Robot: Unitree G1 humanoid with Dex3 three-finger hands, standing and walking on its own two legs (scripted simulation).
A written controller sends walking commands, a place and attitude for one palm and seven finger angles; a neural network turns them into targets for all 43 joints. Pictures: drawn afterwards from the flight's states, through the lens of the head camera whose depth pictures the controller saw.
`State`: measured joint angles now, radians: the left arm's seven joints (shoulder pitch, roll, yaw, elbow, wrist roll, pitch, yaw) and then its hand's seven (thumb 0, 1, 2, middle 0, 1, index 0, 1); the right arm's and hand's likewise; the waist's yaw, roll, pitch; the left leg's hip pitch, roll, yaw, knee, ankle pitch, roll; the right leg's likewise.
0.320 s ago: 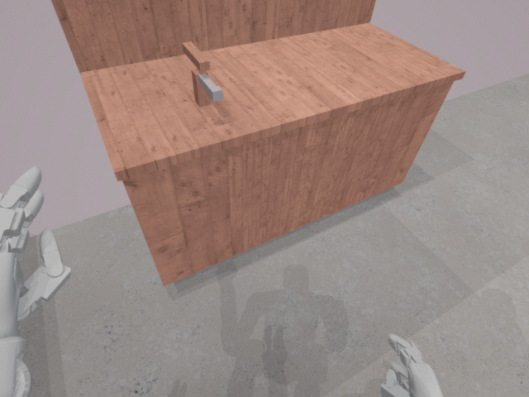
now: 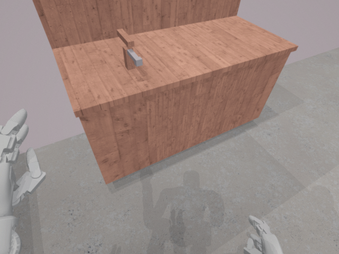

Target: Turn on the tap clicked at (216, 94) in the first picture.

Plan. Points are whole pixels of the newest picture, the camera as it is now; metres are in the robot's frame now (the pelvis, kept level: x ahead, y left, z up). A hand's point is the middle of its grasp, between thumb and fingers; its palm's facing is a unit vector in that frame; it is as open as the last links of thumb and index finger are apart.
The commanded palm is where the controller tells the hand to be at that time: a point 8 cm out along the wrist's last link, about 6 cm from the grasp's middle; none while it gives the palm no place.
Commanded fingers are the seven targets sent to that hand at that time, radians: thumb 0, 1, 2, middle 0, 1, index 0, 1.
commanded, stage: look at it before walking up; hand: left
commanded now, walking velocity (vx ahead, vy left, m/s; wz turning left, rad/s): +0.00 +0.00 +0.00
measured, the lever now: (138, 61) +0.82 +0.19 +0.04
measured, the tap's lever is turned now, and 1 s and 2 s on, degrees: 0 0 0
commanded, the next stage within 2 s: walk to a spot facing it in 0.08 s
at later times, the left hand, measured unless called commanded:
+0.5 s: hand (64, 171) +0.22 +0.21 +0.15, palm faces +0.38 -0.85 -0.37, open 7.4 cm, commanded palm +0.17 +0.25 +0.18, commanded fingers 0.00 0.90 0.90 -0.20 -0.30 -0.20 -0.30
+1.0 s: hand (114, 160) +0.24 +0.13 +0.16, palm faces +0.11 -0.90 -0.41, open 7.4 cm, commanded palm +0.21 +0.17 +0.18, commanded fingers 0.00 0.90 0.90 -0.20 -0.30 -0.20 -0.30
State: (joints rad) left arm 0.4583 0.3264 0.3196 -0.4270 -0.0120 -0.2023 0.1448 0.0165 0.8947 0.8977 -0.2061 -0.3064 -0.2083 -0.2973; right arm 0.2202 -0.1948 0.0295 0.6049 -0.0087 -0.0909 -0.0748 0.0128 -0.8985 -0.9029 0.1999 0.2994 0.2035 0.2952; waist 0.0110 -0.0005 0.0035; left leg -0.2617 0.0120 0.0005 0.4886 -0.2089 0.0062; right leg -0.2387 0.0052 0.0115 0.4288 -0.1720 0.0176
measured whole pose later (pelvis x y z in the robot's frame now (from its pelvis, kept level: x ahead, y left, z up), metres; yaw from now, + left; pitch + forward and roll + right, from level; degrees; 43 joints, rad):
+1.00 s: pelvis -0.04 -0.03 -0.01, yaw -22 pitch +1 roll +0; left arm 0.48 0.36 0.39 -0.52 -0.02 -0.21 0.14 0.02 0.89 0.90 -0.21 -0.31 -0.21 -0.30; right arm 0.22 -0.19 -0.01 0.55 0.01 -0.03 -0.02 0.01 -0.90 -0.90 0.20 0.30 0.20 0.29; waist 0.03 -0.03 0.03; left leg -0.19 0.09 0.14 0.56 -0.37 -0.04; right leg -0.57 0.05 0.01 1.03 -0.39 0.04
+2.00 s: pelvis +0.02 -0.22 -0.02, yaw -41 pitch +0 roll +1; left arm 0.41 0.36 0.37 -0.46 -0.01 -0.21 0.14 0.01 0.89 0.90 -0.21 -0.31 -0.21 -0.30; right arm 0.19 -0.18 0.02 0.66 0.00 -0.04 -0.05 0.01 -0.90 -0.90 0.20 0.30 0.21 0.30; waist 0.01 0.05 0.07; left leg -0.42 0.12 0.05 1.18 -0.46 -0.02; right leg -0.32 -0.03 -0.18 0.67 -0.36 -0.08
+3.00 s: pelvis +0.12 -0.42 +0.00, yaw -16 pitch +1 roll +2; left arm 0.50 0.38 0.35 -0.57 -0.03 -0.16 0.15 0.02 0.89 0.90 -0.21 -0.31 -0.21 -0.30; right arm 0.19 -0.23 -0.03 0.59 0.01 -0.04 -0.10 0.01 -0.90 -0.90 0.20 0.30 0.20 0.29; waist -0.03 -0.02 0.05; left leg -0.47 0.04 0.11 0.95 -0.44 -0.05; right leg -0.18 -0.12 -0.22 0.52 -0.34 -0.01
